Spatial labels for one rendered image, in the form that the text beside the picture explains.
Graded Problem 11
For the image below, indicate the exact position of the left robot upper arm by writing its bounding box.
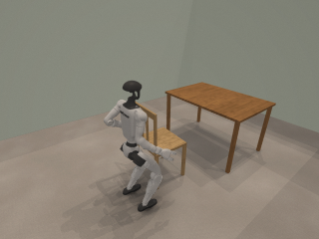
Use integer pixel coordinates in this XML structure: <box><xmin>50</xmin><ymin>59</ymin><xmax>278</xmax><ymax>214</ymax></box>
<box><xmin>104</xmin><ymin>100</ymin><xmax>126</xmax><ymax>126</ymax></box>

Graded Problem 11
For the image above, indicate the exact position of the robot left shin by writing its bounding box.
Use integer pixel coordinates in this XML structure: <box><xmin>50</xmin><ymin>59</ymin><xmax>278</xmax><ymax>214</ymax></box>
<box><xmin>127</xmin><ymin>165</ymin><xmax>145</xmax><ymax>190</ymax></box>

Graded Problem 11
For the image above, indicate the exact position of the right robot hand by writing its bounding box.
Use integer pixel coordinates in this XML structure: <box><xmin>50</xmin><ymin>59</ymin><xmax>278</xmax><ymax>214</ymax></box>
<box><xmin>161</xmin><ymin>148</ymin><xmax>176</xmax><ymax>161</ymax></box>

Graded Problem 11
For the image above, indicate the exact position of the table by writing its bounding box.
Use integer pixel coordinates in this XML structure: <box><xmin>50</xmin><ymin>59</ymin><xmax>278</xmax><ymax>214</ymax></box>
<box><xmin>165</xmin><ymin>82</ymin><xmax>276</xmax><ymax>173</ymax></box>

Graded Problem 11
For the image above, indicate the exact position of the left robot forearm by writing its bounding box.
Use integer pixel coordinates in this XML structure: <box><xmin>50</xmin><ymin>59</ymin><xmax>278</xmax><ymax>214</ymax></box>
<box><xmin>111</xmin><ymin>119</ymin><xmax>122</xmax><ymax>128</ymax></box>

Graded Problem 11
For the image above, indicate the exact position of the right robot upper arm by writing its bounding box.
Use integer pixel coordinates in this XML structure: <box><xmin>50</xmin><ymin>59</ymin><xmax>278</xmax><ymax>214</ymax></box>
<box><xmin>135</xmin><ymin>110</ymin><xmax>148</xmax><ymax>145</ymax></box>

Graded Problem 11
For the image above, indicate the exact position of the chair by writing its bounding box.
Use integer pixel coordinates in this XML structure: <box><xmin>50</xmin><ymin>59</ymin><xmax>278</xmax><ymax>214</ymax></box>
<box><xmin>135</xmin><ymin>102</ymin><xmax>187</xmax><ymax>190</ymax></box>

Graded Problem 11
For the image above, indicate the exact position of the robot right shin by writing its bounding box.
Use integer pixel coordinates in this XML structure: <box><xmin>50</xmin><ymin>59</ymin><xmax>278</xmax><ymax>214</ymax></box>
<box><xmin>142</xmin><ymin>174</ymin><xmax>162</xmax><ymax>206</ymax></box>

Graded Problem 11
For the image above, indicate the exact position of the right robot forearm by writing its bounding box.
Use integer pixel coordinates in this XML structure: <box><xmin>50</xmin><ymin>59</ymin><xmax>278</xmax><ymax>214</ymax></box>
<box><xmin>139</xmin><ymin>137</ymin><xmax>163</xmax><ymax>155</ymax></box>

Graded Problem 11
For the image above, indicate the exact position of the robot shin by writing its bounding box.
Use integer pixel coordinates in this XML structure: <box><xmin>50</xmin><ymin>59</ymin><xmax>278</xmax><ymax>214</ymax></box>
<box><xmin>127</xmin><ymin>165</ymin><xmax>145</xmax><ymax>190</ymax></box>
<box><xmin>142</xmin><ymin>174</ymin><xmax>162</xmax><ymax>206</ymax></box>

